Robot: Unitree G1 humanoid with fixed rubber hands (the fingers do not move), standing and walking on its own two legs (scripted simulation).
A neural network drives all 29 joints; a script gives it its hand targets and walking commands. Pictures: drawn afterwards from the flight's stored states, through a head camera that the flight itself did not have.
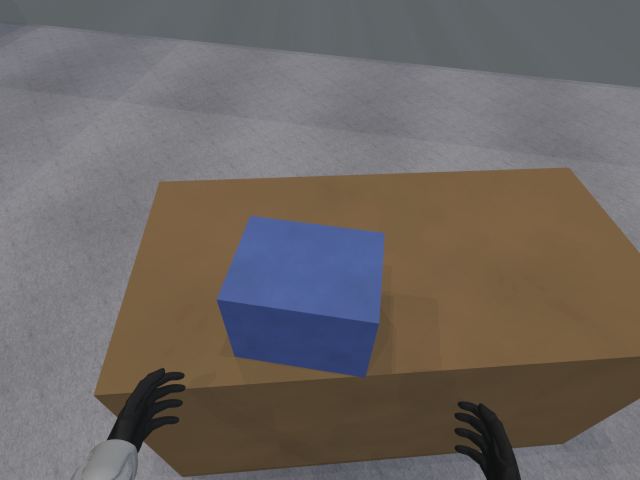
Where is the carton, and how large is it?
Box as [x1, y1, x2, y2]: [217, 216, 384, 377]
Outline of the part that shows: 250,216 217,297 218,305 234,355 364,377 379,318 384,233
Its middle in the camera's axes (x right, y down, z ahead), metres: -0.02 +0.10 +0.66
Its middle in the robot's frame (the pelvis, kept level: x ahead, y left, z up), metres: +0.43 +0.05 -0.08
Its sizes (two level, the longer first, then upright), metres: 0.228 0.171 0.178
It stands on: a pedestal, 0.59 m high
